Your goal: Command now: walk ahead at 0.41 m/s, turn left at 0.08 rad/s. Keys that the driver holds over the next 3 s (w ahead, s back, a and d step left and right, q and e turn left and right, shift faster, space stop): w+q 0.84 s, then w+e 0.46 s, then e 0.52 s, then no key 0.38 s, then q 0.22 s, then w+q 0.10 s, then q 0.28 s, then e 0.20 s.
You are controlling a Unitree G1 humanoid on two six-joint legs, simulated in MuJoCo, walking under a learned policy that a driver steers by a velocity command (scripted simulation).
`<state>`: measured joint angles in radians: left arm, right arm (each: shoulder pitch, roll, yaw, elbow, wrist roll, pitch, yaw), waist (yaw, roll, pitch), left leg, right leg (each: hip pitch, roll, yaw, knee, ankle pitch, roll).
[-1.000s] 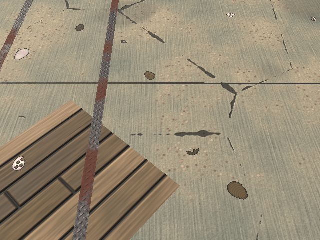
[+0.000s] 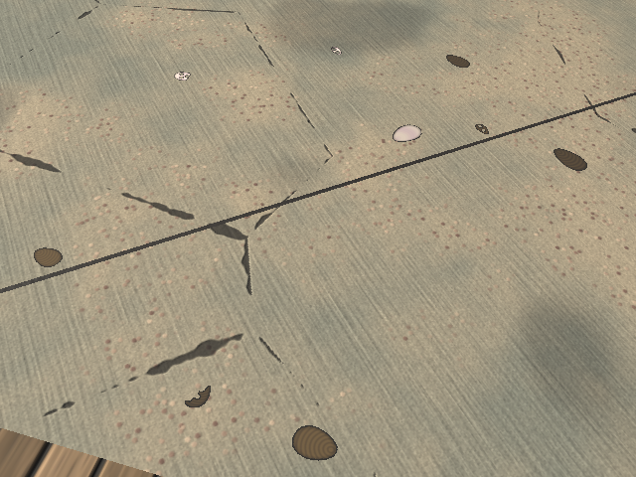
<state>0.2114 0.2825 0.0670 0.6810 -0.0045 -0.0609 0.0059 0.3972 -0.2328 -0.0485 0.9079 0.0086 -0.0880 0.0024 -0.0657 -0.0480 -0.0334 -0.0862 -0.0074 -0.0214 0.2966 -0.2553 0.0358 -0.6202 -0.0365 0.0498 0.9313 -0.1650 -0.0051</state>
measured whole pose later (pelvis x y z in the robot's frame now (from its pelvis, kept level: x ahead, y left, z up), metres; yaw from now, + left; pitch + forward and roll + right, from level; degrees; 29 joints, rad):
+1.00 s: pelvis +0.46 +0.12 +0.00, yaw +29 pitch +1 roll +0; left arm 0.13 0.31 0.05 0.72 0.00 -0.09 0.00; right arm 0.31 -0.26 -0.05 0.72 0.00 -0.07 0.02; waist -0.04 -0.05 0.04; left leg -0.16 -0.10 -0.03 0.31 -0.17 0.10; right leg -0.70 -0.13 0.04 0.95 -0.11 0.03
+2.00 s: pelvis +0.85 +0.25 -0.01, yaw -2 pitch +2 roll -1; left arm 0.18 0.31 0.06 0.66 -0.01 0.06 0.03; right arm 0.15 -0.26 -0.04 0.68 -0.02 0.00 -0.02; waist -0.02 -0.03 0.05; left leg -0.35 0.02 0.01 0.45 -0.13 0.02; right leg -0.45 0.01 0.06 0.93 -0.46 0.08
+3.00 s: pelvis +0.95 +0.29 -0.01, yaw +14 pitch +1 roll -1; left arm 0.14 0.28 0.06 0.75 -0.01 0.00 0.01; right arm 0.19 -0.26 -0.03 0.70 -0.02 0.01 -0.03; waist 0.00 -0.05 0.03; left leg -0.11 -0.11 -0.07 0.38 -0.27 0.10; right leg -0.50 -0.06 0.04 0.75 -0.17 0.08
